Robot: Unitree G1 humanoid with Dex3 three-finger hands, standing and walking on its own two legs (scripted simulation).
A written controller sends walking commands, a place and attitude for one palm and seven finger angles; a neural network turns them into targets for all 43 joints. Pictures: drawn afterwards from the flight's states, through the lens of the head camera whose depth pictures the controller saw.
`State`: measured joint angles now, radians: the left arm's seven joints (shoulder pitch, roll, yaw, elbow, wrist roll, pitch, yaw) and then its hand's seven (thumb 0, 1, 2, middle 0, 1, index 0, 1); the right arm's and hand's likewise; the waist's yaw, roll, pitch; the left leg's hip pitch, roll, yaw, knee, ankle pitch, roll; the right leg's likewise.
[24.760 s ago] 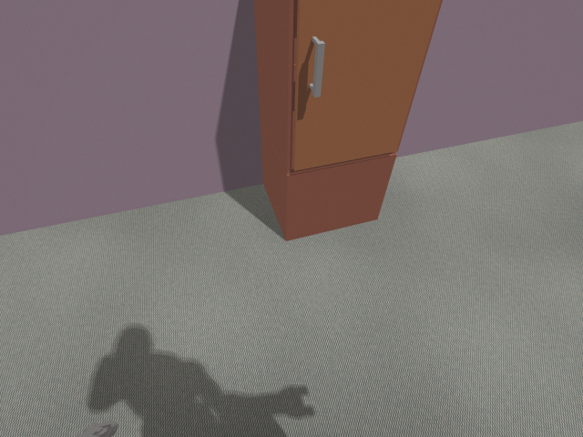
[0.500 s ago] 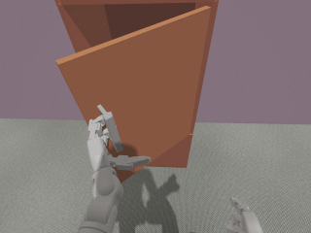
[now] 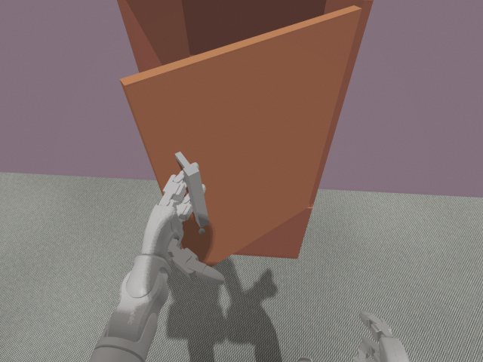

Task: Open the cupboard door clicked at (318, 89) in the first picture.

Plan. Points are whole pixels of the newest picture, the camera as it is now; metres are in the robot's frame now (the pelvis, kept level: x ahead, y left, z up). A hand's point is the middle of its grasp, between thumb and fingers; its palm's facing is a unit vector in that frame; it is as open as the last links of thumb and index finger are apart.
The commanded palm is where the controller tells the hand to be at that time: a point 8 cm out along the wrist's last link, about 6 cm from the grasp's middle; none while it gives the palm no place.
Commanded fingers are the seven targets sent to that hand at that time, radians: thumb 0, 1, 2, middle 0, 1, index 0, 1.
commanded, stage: slide the hand sideways off the handle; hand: left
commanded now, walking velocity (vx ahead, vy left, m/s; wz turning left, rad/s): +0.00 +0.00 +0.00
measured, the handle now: (192, 191) +0.38 +0.12 +0.07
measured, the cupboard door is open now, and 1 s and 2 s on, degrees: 38 39 39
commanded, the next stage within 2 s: draw the hand back to the body in 0.92 s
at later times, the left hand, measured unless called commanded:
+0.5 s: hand (177, 252) +0.27 +0.13 +0.06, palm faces -0.01 -1.00 -0.01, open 16.3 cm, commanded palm +0.23 +0.18 +0.07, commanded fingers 0.00 -0.50 0.30 -0.15 -0.30 -0.15 -0.30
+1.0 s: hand (142, 285) +0.21 +0.17 +0.06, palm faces +0.00 -1.00 -0.05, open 16.4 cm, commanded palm +0.19 +0.22 +0.07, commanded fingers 0.00 -0.50 0.30 -0.15 -0.30 -0.15 -0.30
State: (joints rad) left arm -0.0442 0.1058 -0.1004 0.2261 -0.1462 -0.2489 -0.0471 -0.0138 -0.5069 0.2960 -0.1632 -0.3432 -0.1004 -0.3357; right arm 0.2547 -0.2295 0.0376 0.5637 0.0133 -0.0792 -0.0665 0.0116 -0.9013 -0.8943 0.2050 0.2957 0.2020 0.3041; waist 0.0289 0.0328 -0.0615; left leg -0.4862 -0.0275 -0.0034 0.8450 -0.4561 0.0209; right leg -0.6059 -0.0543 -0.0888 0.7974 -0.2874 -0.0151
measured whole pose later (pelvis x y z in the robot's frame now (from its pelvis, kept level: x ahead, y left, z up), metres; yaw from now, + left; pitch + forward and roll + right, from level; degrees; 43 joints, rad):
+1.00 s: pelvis +0.02 -0.01 -0.02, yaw +0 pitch +9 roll -2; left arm 0.53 0.21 0.13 -0.22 -0.26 -0.28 -0.24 -0.01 -0.50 0.30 -0.15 -0.30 -0.15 -0.30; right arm 0.26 -0.24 0.02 0.46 0.02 -0.16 -0.07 0.01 -0.90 -0.89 0.20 0.30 0.20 0.30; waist 0.03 0.04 -0.11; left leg -0.60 0.00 -0.03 0.99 -0.56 0.00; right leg -0.71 -0.03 -0.12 0.93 -0.39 -0.03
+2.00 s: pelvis +0.05 +0.01 +0.03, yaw -1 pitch -2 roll -1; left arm 0.50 0.31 0.26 -0.39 -0.04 -0.06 0.12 0.00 0.21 0.60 -0.18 -0.30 -0.18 -0.30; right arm 0.23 -0.22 0.04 0.62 -0.01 -0.18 -0.09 0.01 -0.90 -0.89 0.21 0.30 0.20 0.30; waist 0.08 0.07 -0.01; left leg -0.09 -0.02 0.00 0.50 -0.37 0.03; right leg -0.22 -0.03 -0.09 0.48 -0.23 0.01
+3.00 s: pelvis +0.01 +0.00 +0.04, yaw -2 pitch +0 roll +0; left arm 0.54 0.37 0.38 -0.43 -0.03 -0.19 0.11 0.01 0.88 0.90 -0.21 -0.30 -0.21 -0.30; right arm 0.18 -0.25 -0.01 0.59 0.00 -0.06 -0.07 0.01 -0.90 -0.89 0.21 0.30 0.20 0.30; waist 0.01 0.04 0.03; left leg -0.18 -0.01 0.02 0.47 -0.29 0.02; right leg -0.30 -0.02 -0.07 0.42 -0.12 -0.01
